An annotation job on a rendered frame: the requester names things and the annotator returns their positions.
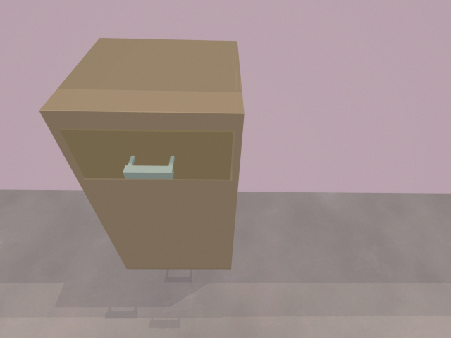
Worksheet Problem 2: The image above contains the cabinet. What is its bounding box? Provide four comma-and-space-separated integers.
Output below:
39, 38, 245, 270

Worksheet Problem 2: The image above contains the drawer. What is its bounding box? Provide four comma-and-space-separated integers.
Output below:
60, 129, 233, 180

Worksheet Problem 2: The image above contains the handle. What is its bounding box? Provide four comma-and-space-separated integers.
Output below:
123, 156, 175, 179

